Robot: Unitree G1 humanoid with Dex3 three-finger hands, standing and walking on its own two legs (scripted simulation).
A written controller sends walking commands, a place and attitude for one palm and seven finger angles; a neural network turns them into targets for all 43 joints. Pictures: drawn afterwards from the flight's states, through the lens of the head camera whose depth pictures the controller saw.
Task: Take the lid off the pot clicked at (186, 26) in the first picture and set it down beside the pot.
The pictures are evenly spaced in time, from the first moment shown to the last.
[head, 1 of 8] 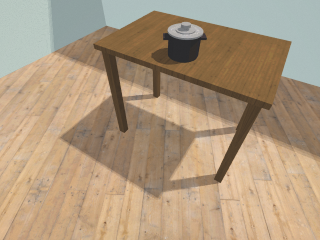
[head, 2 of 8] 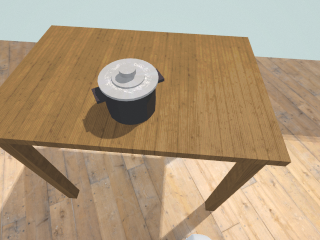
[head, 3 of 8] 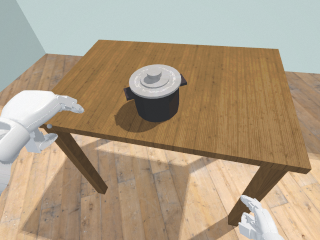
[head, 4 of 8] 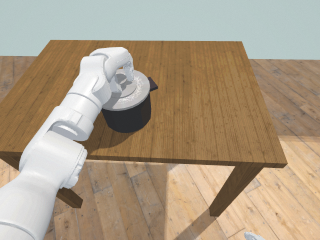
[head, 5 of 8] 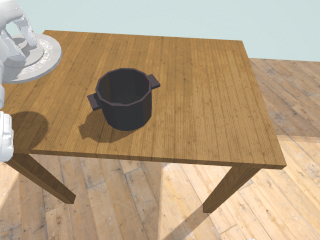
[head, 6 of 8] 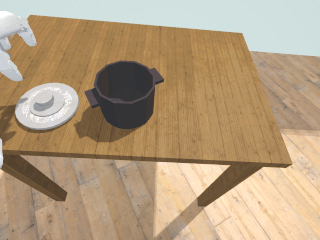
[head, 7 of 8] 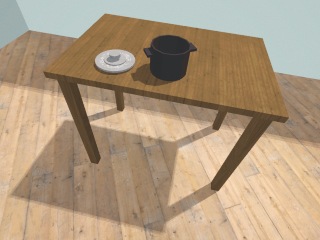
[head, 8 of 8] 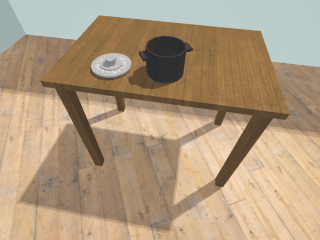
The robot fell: no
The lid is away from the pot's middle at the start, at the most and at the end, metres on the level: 0.00 0.24 0.23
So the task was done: yes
